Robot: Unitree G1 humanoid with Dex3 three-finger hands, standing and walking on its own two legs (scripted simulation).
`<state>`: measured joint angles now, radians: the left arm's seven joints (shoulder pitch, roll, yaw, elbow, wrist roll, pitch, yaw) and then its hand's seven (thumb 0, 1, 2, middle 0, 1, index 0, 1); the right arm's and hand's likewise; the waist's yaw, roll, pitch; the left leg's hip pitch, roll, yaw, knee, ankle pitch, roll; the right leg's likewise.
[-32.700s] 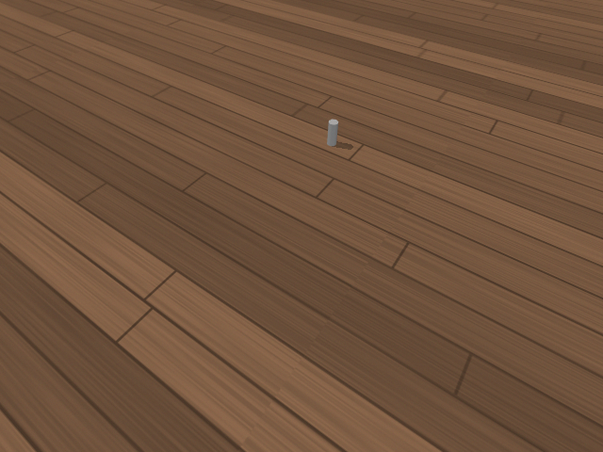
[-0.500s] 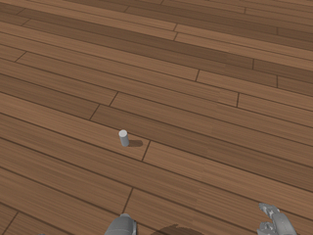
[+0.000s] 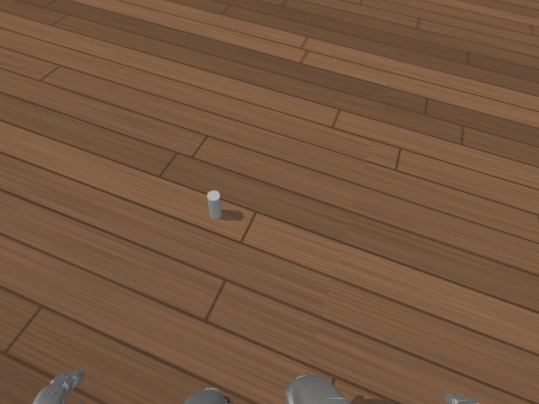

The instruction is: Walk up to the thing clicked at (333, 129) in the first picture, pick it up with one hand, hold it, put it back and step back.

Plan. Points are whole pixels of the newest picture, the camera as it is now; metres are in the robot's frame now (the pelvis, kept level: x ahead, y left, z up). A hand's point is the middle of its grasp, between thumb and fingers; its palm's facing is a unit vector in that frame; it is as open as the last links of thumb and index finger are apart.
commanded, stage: step back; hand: left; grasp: from the side
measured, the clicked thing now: (214, 205) +0.89 +0.19 -0.69
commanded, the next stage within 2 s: stand in 1.32 s
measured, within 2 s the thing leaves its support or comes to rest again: neither
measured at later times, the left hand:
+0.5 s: hand out of the picture -0.08 +0.26 -0.15, palm faces +0.06 -0.91 -0.41, open 7.4 cm
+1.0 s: hand out of the picture -0.06 +0.25 -0.15, palm faces +0.08 -0.93 -0.35, open 7.4 cm
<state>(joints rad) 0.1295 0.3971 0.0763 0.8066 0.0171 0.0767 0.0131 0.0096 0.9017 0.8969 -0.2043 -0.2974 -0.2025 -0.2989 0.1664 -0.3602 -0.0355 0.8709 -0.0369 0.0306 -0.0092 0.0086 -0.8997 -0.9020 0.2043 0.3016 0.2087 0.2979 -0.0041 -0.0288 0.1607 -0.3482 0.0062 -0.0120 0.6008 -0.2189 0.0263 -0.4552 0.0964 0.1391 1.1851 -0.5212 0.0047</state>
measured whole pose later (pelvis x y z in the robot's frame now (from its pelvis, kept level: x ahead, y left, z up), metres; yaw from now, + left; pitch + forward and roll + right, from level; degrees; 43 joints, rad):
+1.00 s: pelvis -0.10 -0.02 +0.00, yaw +4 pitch -2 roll +0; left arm 0.18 0.36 0.04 1.00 0.02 0.00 -0.01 0.01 0.90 0.90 -0.21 -0.30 -0.20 -0.30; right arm 0.17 -0.37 -0.06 1.03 -0.03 -0.03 0.01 0.01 -0.90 -0.90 0.20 0.30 0.20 0.30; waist 0.02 -0.02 0.07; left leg -0.28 -0.01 0.00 0.57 -0.25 0.01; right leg -0.22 -0.05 -0.01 0.61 -0.38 0.00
